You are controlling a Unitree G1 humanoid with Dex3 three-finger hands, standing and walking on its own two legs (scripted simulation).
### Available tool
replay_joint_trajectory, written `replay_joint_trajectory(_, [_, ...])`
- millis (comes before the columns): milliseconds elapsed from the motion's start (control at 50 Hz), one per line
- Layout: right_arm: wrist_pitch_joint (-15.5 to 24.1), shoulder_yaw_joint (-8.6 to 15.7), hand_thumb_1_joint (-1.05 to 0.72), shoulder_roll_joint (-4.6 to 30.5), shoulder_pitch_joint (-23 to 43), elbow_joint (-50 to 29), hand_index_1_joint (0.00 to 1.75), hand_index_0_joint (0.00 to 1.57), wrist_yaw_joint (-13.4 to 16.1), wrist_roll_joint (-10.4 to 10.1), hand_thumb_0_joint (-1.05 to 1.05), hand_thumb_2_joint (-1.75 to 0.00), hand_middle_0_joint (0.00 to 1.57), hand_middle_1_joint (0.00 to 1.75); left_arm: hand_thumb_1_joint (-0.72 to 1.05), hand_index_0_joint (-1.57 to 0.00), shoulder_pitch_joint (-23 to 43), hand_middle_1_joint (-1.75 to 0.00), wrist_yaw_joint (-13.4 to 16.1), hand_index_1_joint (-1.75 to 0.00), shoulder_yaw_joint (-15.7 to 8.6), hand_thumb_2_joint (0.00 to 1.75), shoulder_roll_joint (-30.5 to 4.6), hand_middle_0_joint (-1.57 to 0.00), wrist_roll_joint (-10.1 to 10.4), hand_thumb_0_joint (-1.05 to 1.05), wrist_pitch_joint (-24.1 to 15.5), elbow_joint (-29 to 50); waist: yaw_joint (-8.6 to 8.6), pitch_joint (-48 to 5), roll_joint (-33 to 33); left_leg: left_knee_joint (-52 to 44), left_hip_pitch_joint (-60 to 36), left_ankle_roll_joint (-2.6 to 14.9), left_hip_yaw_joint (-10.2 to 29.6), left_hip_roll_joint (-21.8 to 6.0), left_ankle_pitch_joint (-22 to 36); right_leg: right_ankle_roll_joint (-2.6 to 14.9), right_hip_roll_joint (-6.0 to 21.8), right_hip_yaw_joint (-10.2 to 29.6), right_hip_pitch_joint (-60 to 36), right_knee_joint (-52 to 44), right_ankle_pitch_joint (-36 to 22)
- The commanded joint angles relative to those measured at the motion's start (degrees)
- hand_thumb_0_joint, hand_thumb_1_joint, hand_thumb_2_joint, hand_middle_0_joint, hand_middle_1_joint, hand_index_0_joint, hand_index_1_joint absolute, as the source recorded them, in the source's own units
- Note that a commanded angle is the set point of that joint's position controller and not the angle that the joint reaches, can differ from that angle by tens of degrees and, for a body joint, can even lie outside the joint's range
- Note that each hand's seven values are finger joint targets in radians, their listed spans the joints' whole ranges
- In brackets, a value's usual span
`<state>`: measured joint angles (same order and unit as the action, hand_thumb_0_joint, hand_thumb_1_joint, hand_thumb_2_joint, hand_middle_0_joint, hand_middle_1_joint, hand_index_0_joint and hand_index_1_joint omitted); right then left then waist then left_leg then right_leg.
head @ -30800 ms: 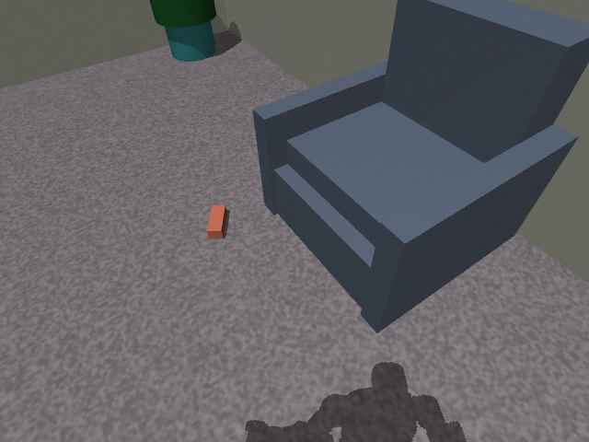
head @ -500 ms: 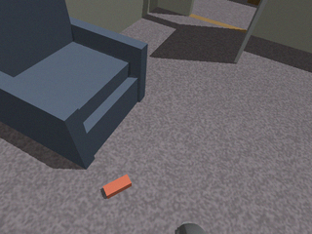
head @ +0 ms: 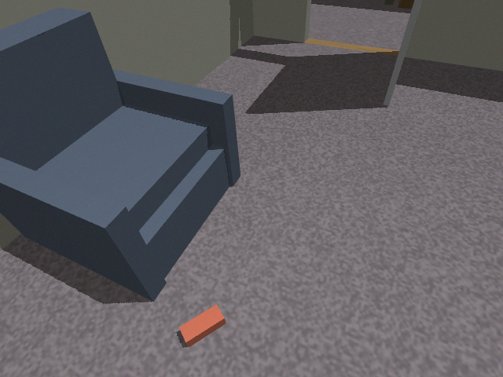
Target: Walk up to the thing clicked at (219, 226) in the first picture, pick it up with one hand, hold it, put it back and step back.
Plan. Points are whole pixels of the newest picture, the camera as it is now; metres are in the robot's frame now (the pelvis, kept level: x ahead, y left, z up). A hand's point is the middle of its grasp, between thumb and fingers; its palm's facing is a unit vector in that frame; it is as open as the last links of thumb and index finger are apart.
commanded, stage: walk up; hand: left
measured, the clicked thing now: (203, 325) +0.47 +0.25 -0.74
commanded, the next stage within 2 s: stand in 1.32 s
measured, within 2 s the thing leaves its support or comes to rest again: neither
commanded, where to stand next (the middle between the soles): +0.09 +0.00 m, yaw +4 degrees
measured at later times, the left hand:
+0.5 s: hand out of the picture +0.11 +0.26 -0.15, palm faces +0.00 -0.95 -0.32, open 7.4 cm
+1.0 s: hand out of the picture +0.10 +0.26 -0.15, palm faces +0.03 -0.95 -0.31, open 7.4 cm
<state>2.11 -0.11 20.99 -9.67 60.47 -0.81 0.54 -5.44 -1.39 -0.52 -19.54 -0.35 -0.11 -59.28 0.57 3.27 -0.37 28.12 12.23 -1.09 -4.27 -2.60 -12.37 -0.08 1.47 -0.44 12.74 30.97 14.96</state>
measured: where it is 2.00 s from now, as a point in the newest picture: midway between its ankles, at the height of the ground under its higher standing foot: outside the picture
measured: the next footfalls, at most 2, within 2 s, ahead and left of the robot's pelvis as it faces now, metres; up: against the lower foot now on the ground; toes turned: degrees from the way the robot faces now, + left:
none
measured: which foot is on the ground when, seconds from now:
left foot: down 0.00-1.00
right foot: down 0.00-1.00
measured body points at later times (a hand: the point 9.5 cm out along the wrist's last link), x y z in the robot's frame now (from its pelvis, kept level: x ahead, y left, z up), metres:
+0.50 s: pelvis +0.02 +0.01 +0.01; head +0.03 +0.02 +0.46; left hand +0.11 +0.31 -0.12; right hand +0.11 -0.30 -0.12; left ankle +0.03 +0.14 -0.74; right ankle +0.02 -0.12 -0.74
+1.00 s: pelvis +0.03 +0.01 +0.01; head +0.04 +0.02 +0.46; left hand +0.10 +0.31 -0.12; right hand +0.13 -0.29 -0.11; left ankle +0.03 +0.14 -0.74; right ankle +0.02 -0.12 -0.74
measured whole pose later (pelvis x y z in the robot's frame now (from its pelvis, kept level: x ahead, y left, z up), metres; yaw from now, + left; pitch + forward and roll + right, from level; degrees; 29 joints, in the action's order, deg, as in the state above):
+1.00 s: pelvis +0.03 +0.01 +0.01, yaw +2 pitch -2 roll +0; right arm 1.7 0.4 20.0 -4.4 66.0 -0.1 0.8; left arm -5.0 -1.0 -1.2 -19.5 -0.6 0.2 -66.4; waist -0.2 2.7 0.5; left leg 18.9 6.7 -0.7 -2.9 -1.8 -10.0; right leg -1.2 1.8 -2.2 4.8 18.2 11.1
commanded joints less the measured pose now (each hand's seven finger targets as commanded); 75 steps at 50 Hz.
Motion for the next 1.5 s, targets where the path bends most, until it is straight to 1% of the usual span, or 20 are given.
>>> replay_joint_trajectory(0, [1.5, 2.4, -0.90, 12.3, 2.0, -1.3, 0.30, 0.20, 1.0, 0.3, 0.00, -0.90, 0.20, 0.30, 0.90, -0.20, 3.8, -0.30, 0.9, -0.30, -3.0, 0.90, -13.3, -0.20, 0.0, 0.00, -1.0, 2.5, -0.75, -1.6, 3.4, -7.0, -2.5, 2.23, 5.4, -4.3, 0.5, 3.19, 6.6, 8.5, 2.5, -13.8, 4.9])
replay_joint_trajectory(60, [1.6, 2.2, -0.90, 12.2, 2.6, -0.2, 0.30, 0.20, 1.1, 0.3, 0.00, -0.90, 0.20, 0.30, 0.90, -0.20, 4.7, -0.30, 0.9, -0.30, -3.0, 0.90, -13.1, -0.20, 0.1, 0.00, -0.9, 1.4, -0.83, -2.0, 2.0, -8.5, -1.4, 2.19, 6.0, -4.8, 1.9, 2.89, 5.9, 7.2, -0.7, -14.0, 1.8])
replay_joint_trajectory(100, [1.8, 2.1, -0.90, 12.3, 3.4, 0.2, 0.30, 0.20, 1.2, 0.3, 0.00, -0.90, 0.20, 0.30, 0.90, -0.20, 4.7, -0.30, 0.8, -0.30, -2.9, 0.90, -12.7, -0.20, 0.1, 0.00, -0.9, 0.8, -1.01, -3.5, 0.6, -9.2, -1.9, 2.28, 6.2, -5.2, 3.2, 2.67, 5.8, 6.4, -2.8, -13.4, -2.4])
replay_joint_trajectory(180, [2.0, 2.1, -0.90, 12.7, 4.0, 0.9, 0.30, 0.20, 1.5, 0.2, 0.00, -0.90, 0.20, 0.30, 0.90, -0.20, 4.5, -0.30, 0.8, -0.30, -2.8, 0.90, -12.3, -0.20, 0.3, 0.00, -0.8, -0.2, -1.07, -6.7, -1.1, -9.8, -3.9, 2.32, 6.1, -6.2, 9.1, 2.50, 5.7, 5.0, -6.2, -12.0, -9.8])
replay_joint_trajectory(220, [1.9, 2.2, -0.90, 12.7, 4.2, 1.1, 0.30, 0.20, 1.6, 0.1, 0.00, -0.90, 0.20, 0.30, 0.90, -0.20, 4.9, -0.30, 0.8, -0.30, -2.7, 0.90, -12.3, -0.20, 0.2, 0.00, -0.8, -0.8, -0.92, -7.0, -1.3, -9.7, -4.2, 2.32, 6.1, -6.2, 10.6, 2.27, 5.7, 4.5, -7.0, -12.1, -11.3])
replay_joint_trajectory(280, [1.6, 2.3, -0.90, 12.8, 4.9, 1.4, 0.30, 0.20, 1.7, 0.2, 0.00, -0.90, 0.20, 0.30, 0.90, -0.20, 5.2, -0.30, 0.8, -0.30, -2.5, 0.90, -12.2, -0.20, 0.2, 0.00, -0.6, -1.4, -0.73, -5.9, -1.0, -10.5, -4.2, 2.45, 6.2, -6.3, 8.5, 1.97, 5.6, 4.5, -6.1, -13.0, -9.8])
replay_joint_trajectory(340, [1.5, 2.5, -0.90, 12.8, 5.1, 1.5, 0.30, 0.20, 1.8, 0.1, 0.00, -0.90, 0.20, 0.30, 0.90, -0.20, 5.2, -0.30, 0.8, -0.30, -2.5, 0.90, -12.1, -0.20, 0.1, 0.00, -0.5, -2.1, -0.47, -6.7, -0.7, -10.1, -5.6, 2.51, 6.0, -6.4, 10.9, 1.93, 5.6, 3.9, -6.4, -13.1, -11.6])
replay_joint_trajectory(380, [1.3, 2.5, -0.90, 12.8, 5.3, 1.7, 0.30, 0.20, 1.8, 0.0, 0.00, -0.90, 0.20, 0.30, 0.90, -0.20, 5.4, -0.30, 0.8, -0.30, -2.4, 0.90, -12.0, -0.20, 0.2, 0.00, -0.5, -2.6, -0.32, -5.5, -0.6, -10.5, -5.3, 2.41, 6.2, -6.2, 9.8, 1.70, 5.4, 3.9, -5.7, -13.7, -10.0])
replay_joint_trajectory(440, [1.2, 2.6, -0.90, 12.8, 6.0, 1.8, 0.30, 0.20, 1.8, 0.0, 0.00, -0.90, 0.20, 0.30, 0.90, -0.20, 4.8, -0.30, 0.9, -0.30, -2.5, 0.90, -12.0, -0.20, 0.1, 0.00, -0.5, -3.1, -0.34, -5.8, -0.1, -10.7, -6.1, 2.52, 6.3, -6.3, 10.1, 1.67, 5.5, 3.6, -5.9, -14.0, -10.2])
replay_joint_trajectory(480, [1.1, 2.5, -0.90, 12.6, 6.3, 1.9, 0.30, 0.20, 1.8, 0.0, 0.00, -0.90, 0.20, 0.30, 0.90, -0.20, 4.7, -0.30, 0.9, -0.30, -2.4, 0.90, -11.9, -0.20, 0.0, 0.00, -0.6, -3.3, -0.39, -6.3, 0.8, -10.6, -6.7, 2.50, 6.1, -6.2, 11.1, 1.45, 5.7, 3.7, -6.2, -14.3, -11.9])
replay_joint_trajectory(700, [0.8, 2.5, -0.90, 11.7, 7.6, 2.1, 0.30, 0.20, 1.7, 0.0, 0.00, -0.90, 0.20, 0.30, 0.90, -0.20, 4.1, -0.30, 1.1, -0.30, -2.4, 0.90, -11.9, -0.20, -0.2, 0.00, -0.7, -3.7, -0.47, -5.8, 1.3, -11.5, -7.8, 1.97, 6.3, -5.8, 11.3, 0.94, 6.0, 3.4, -6.3, -15.4, -11.7])
replay_joint_trajectory(820, [0.7, 2.7, -0.90, 11.5, 8.2, 1.8, 0.30, 0.20, 1.7, 0.0, 0.00, -0.90, 0.20, 0.30, 0.90, -0.20, 3.0, -0.30, 1.3, -0.30, -2.7, 0.90, -12.0, -0.20, -0.4, 0.00, -0.7, -3.7, -0.70, -6.2, 0.9, -11.2, -8.3, 2.24, 6.3, -5.8, 12.8, 0.73, 6.0, 2.5, -7.1, -15.5, -12.6])
replay_joint_trajectory(940, [0.6, 2.6, -0.90, 11.2, 8.0, 1.9, 0.30, 0.20, 1.7, 0.1, 0.00, -0.90, 0.20, 0.30, 0.90, -0.20, 3.5, -0.30, 1.3, -0.30, -2.8, 0.90, -11.8, -0.20, -0.4, 0.00, -0.7, -3.4, -0.66, -5.5, 0.3, -11.8, -7.4, 1.81, 6.4, -5.6, 12.2, 0.68, 6.0, 2.7, -7.3, -15.5, -12.3])
replay_joint_trajectory(1140, [0.7, 2.6, -0.90, 11.6, 7.1, 2.1, 0.30, 0.20, 1.8, 0.2, 0.00, -0.90, 0.20, 0.30, 0.90, -0.20, 3.4, -0.30, 1.2, -0.30, -3.1, 0.90, -11.7, -0.20, -0.5, 0.00, -0.5, -2.8, -0.47, -5.5, 0.0, -12.3, -5.9, 2.03, 6.8, -5.4, 9.8, 1.01, 5.8, 2.6, -8.3, -15.7, -10.4])
replay_joint_trajectory(1200, [0.8, 2.6, -0.90, 11.5, 7.3, 1.8, 0.30, 0.20, 1.8, 0.1, 0.00, -0.90, 0.20, 0.30, 0.90, -0.20, 2.7, -0.30, 1.2, -0.30, -3.1, 0.90, -11.7, -0.20, -0.4, 0.00, -0.5, -2.9, -0.82, -5.5, 0.0, -11.9, -6.6, 2.03, 6.9, -5.3, 11.3, 0.95, 5.7, 2.4, -7.9, -15.6, -10.8])
replay_joint_trajectory(1280, [0.7, 2.6, -0.90, 11.4, 6.9, 1.7, 0.30, 0.20, 1.8, 0.2, 0.00, -0.90, 0.20, 0.30, 0.90, -0.20, 3.1, -0.30, 1.2, -0.30, -3.3, 0.90, -11.8, -0.20, -0.5, 0.00, -0.5, -2.7, -0.62, -5.8, 0.9, -11.4, -7.0, 2.08, 6.7, -5.2, 12.4, 0.97, 5.8, 2.4, -8.1, -15.3, -12.3])
replay_joint_trajectory(1300, [0.3, 2.5, -0.90, 11.6, 8.3, 1.5, 0.30, 0.20, 1.8, 0.2, 0.00, -0.90, 0.20, 0.30, 0.90, -0.20, 3.2, -0.30, 1.5, -0.30, -2.5, 0.90, -11.6, -0.20, -0.3, 0.00, -1.0, -2.2, -0.82, -5.6, -1.2, -11.1, -7.7, 1.80, 6.7, -6.2, 16.7, 0.94, 7.3, 3.4, -8.3, -15.3, -17.4])
replay_joint_trajectory(1340, [0.1, 2.3, -0.90, 11.1, 7.4, 1.7, 0.30, 0.20, 1.7, 0.0, 0.00, -0.90, 0.20, 0.30, 0.90, -0.20, 3.1, -0.30, 1.7, -0.30, -2.6, 0.90, -12.1, -0.20, 0.0, 0.00, -1.3, -2.3, -0.49, -5.6, -0.2, -11.4, -8.0, 1.35, 7.0, -6.1, 17.4, 0.85, 7.0, 2.9, -8.5, -15.0, -17.7])
replay_joint_trajectory(1400, [-0.2, 2.3, -0.90, 11.3, 7.5, 1.9, 0.30, 0.20, 1.5, -0.1, 0.00, -0.90, 0.20, 0.30, 0.90, -0.20, 2.7, -0.30, 1.9, -0.30, -2.3, 0.90, -12.0, -0.20, 0.0, 0.00, -1.5, -2.5, -0.63, -6.7, 0.8, -11.1, -9.1, 1.80, 6.8, -6.4, 16.9, 0.76, 7.1, 2.8, -9.2, -15.6, -17.9])
replay_joint_trajectory(1480, [-0.5, 2.1, -0.90, 11.1, 7.5, 1.9, 0.30, 0.20, 1.3, 0.0, 0.00, -0.90, 0.20, 0.30, 0.90, -0.20, 3.1, -0.30, 1.9, -0.30, -2.1, 0.90, -12.2, -0.20, -0.1, 0.00, -1.6, -2.5, -0.31, -5.9, 1.2, -12.1, -8.6, 1.57, 6.7, -6.1, 13.0, 0.61, 7.1, 3.1, -8.4, -16.6, -14.7])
